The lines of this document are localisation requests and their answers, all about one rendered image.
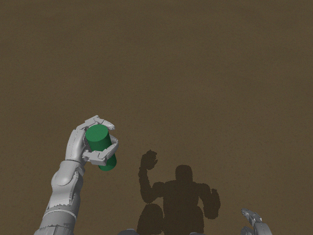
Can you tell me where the right robot hand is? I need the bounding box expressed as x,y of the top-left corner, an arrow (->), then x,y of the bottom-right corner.
241,208 -> 272,235

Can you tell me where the can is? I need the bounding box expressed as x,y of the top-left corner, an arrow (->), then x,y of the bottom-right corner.
85,124 -> 117,171

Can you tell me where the left robot arm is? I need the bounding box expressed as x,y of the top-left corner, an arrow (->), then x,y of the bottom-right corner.
34,160 -> 85,235

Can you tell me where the left robot hand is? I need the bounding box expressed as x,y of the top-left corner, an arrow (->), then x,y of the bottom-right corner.
65,115 -> 119,166

